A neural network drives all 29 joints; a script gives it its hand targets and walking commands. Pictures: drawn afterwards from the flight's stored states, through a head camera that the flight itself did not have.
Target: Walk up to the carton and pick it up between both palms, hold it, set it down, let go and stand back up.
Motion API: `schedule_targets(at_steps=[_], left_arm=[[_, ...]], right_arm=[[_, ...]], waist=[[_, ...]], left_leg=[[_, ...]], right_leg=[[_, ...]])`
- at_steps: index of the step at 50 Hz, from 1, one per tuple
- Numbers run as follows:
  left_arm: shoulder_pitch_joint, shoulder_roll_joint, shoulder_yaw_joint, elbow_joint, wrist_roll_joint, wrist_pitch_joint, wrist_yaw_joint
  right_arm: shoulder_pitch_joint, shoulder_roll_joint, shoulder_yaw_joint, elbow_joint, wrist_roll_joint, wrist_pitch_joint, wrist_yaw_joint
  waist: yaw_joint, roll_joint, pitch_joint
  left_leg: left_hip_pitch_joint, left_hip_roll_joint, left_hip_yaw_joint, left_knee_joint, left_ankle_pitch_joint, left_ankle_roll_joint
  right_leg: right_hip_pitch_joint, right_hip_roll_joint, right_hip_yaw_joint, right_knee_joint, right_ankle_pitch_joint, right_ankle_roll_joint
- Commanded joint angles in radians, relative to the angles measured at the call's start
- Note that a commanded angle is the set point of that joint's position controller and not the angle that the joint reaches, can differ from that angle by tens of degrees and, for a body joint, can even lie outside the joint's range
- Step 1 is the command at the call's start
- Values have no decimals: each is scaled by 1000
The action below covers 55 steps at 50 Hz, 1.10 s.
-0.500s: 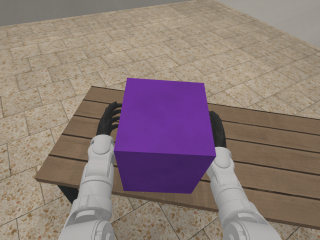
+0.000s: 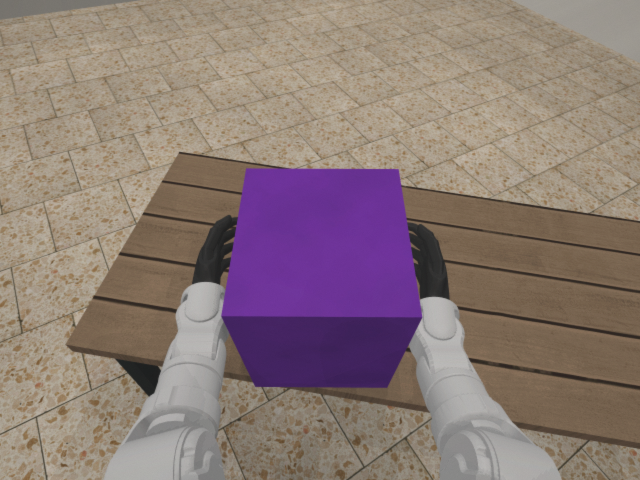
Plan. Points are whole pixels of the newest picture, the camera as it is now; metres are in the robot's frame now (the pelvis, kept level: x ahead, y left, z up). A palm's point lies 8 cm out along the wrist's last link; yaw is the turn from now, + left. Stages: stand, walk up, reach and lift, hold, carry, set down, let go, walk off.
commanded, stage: set down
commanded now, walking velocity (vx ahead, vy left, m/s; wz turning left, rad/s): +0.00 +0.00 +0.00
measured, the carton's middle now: (321, 285) +0.38 +0.01 +0.00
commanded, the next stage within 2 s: none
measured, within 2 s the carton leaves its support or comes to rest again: rests again in 1.36 s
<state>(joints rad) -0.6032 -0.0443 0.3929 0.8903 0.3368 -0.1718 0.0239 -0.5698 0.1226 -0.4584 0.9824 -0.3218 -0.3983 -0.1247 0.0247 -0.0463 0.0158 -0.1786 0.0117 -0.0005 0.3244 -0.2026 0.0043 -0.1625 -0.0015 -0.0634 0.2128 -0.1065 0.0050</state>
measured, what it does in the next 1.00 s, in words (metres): stands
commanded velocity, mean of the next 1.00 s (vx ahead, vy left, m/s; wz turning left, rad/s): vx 0.00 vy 0.00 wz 0.00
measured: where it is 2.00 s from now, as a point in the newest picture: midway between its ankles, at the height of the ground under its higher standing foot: outside the picture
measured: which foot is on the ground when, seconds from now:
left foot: down 0.00-1.00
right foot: down 0.00-1.00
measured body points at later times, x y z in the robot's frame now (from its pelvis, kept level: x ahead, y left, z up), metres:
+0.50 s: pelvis +0.01 +0.00 +0.00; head +0.09 +0.02 +0.44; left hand +0.40 +0.16 +0.00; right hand +0.39 -0.14 +0.01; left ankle -0.03 +0.11 -0.75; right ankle +0.00 -0.12 -0.75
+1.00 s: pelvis +0.00 +0.00 -0.01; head +0.11 +0.02 +0.43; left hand +0.40 +0.16 -0.04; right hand +0.39 -0.14 -0.03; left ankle -0.03 +0.11 -0.75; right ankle +0.00 -0.12 -0.75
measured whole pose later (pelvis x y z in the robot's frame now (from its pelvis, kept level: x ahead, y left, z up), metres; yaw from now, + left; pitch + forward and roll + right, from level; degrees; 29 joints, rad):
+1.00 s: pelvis +0.00 +0.00 -0.01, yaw +0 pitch +17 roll -2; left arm -0.70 0.00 0.46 1.18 0.36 -0.43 0.07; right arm -0.63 0.12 -0.61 1.11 -0.46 -0.54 -0.12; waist 0.00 -0.01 -0.07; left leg -0.49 0.01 -0.01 0.41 -0.21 0.01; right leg -0.47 -0.01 -0.07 0.29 -0.12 0.01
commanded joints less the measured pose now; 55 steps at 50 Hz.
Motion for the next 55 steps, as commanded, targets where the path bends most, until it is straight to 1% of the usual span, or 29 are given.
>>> schedule_targets(at_steps=[1, 3, 4, 6, 8, 10, 14, 15, 16, 18, 19, 21, 24, 28, 30, 31, 32, 33, 36, 38, 40, 42, 45, 46, 48, 50, 51, 53, 55], left_arm=[[-570, -551, -300, -55, 24, -96, -93], [-583, -565, -303, -35, 18, -109, -91], [-584, -563, -293, -16, 22, -111, -91], [-585, -553, -271, 10, 28, -117, -92], [-570, -546, -247, 33, 36, -123, -95], [-582, -539, -236, 49, 34, -136, -96], [-582, -537, -221, 71, 45, -162, -90], [-583, -535, -217, 66, 48, -171, -88], [-579, -533, -211, 70, 57, -175, -87], [-582, -525, -200, 82, 63, -187, -89], [-575, -522, -191, 100, 67, -191, -90], [-559, -520, -181, 109, 77, -198, -89], [-560, -514, -170, 118, 79, -208, -89], [-592, -525, -207, 101, 66, -245, -79], [-597, -534, -215, 111, 61, -260, -77], [-602, -542, -228, 116, 53, -268, -75], [-617, -537, -229, 113, 54, -277, -70], [-618, -534, -236, 120, 54, -285, -65], [-595, -535, -223, 155, 66, -293, -67], [-602, -534, -205, 178, 76, -300, -68], [-575, -519, -188, 194, 80, -308, -69], [-581, -516, -177, 217, 88, -307, -70], [-597, -499, -168, 224, 90, -327, -68], [-601, -500, -167, 225, 88, -334, -65], [-611, -483, -156, 235, 89, -345, -60], [-622, -482, -148, 239, 100, -355, -57], [-620, -485, -146, 237, 101, -357, -55], [-611, -486, -145, 250, 103, -367, -54], [-635, -481, -145, 263, 90, -377, -55]], right_arm=[[-520, 498, 290, 7, -110, -62, 149], [-539, 496, 262, 12, -132, -67, 150], [-527, 502, 245, 44, -139, -62, 150], [-529, 501, 226, 50, -160, -57, 152], [-535, 513, 229, 45, -162, -55, 155], [-544, 523, 228, 46, -161, -56, 158], [-544, 538, 230, 58, -173, -67, 158], [-544, 536, 234, 47, -172, -73, 158], [-547, 537, 242, 48, -177, -76, 159], [-539, 548, 241, 63, -181, -82, 158], [-527, 556, 243, 79, -182, -82, 157], [-519, 548, 238, 77, -179, -88, 157], [-499, 553, 225, 99, -196, -92, 155], [-505, 567, 223, 95, -210, -121, 147], [-506, 566, 218, 118, -218, -130, 143], [-497, 569, 219, 119, -223, -136, 141], [-507, 567, 207, 125, -221, -142, 141], [-499, 563, 204, 141, -224, -144, 142], [-487, 553, 185, 169, -230, -148, 141], [-494, 553, 169, 189, -243, -153, 142], [-481, 547, 179, 194, -240, -154, 144], [-497, 541, 155, 206, -239, -155, 147], [-512, 553, 159, 192, -242, -168, 145], [-521, 547, 157, 199, -254, -170, 146], [-523, 545, 150, 200, -256, -173, 148], [-518, 547, 139, 214, -259, -171, 150], [-508, 542, 133, 225, -263, -171, 152], [-498, 546, 131, 235, -267, -179, 148], [-512, 542, 112, 238, -279, -183, 148]], waist=[[-24, 115, -478], [-37, 113, -505], [-40, 118, -480], [-42, 97, -486], [-28, 70, -486], [-21, 74, -502], [-17, 73, -533], [-9, 67, -553], [-9, 79, -559], [-10, 65, -578], [-2, 52, -562], [2, 72, -567], [-7, 59, -571], [-19, 69, -644], [-26, 72, -665], [-37, 74, -684], [-30, 86, -697], [-39, 93, -695], [-43, 94, -665], [-33, 99, -658], [-33, 85, -641], [-29, 88, -633], [-17, 88, -663], [-25, 77, -680], [-18, 71, -694], [-14, 87, -692], [-20, 94, -695], [-21, 92, -700], [-28, 91, -712]], left_leg=[[24, 6, 95, 2, 439, -78], [31, 10, 90, 16, 454, -84], [23, 11, 86, 14, 439, -86], [4, 10, 91, 7, 402, -78], [-42, 8, 93, 1, 401, -65], [-78, 5, 91, -4, 388, -63], [-98, 6, 87, 9, 424, -62], [-102, 3, 91, 11, 440, -59], [-110, 3, 94, 17, 462, -59], [-134, 0, 91, 19, 462, -54], [-164, 0, 90, 14, 444, -48], [-179, -2, 91, 11, 451, -47], [-166, 3, 88, 20, 470, -51], [-191, 3, 88, 43, 491, -58], [-190, 5, 84, 47, 508, -60], [-186, 6, 76, 52, 509, -63], [-189, 8, 76, 56, 516, -71], [-189, 9, 75, 65, 531, -73], [-183, 10, 71, 70, 524, -78], [-204, 10, 75, 71, 515, -79], [-207, 12, 70, 73, 526, -76], [-244, 12, 75, 67, 485, -72], [-278, 7, 74, 72, 469, -62], [-274, 9, 73, 75, 474, -61], [-272, 12, 72, 79, 465, -60], [-285, 8, 79, 80, 447, -59], [-275, 10, 80, 84, 448, -61], [-280, 8, 82, 89, 459, -66], [-283, 14, 77, 99, 442, -65]], right_leg=[[258, 18, -40, 68, 288, -15], [220, 23, -43, 67, 269, -19], [205, 23, -42, 62, 247, -23], [207, 20, -41, 55, 229, -20], [253, 15, -34, 74, 283, -11], [280, 8, -26, 84, 303, -10], [292, 4, -20, 110, 358, -10], [295, 6, -22, 112, 378, -9], [289, 5, -19, 119, 406, -7], [307, 0, -11, 133, 446, 2], [317, -3, -6, 137, 447, 4], [326, -7, -3, 146, 477, 6], [295, -4, -10, 149, 484, 3], [288, -6, -9, 169, 536, 0], [276, -3, -12, 167, 539, -3], [262, -1, -13, 170, 537, -6], [248, -1, -14, 173, 526, -8], [239, 3, -15, 172, 520, -11], [201, 4, -19, 162, 491, -14], [198, 3, -20, 168, 486, -15], [204, 4, -17, 174, 505, -16], [202, -1, -13, 174, 471, -21], [215, -8, -10, 192, 473, -14], [202, -4, -13, 198, 477, -14], [183, -4, -11, 196, 455, -11], [172, -5, -13, 201, 443, -13], [161, -3, -13, 199, 431, -13], [149, 1, -17, 203, 439, -14], [112, 0, -21, 203, 399, -15]])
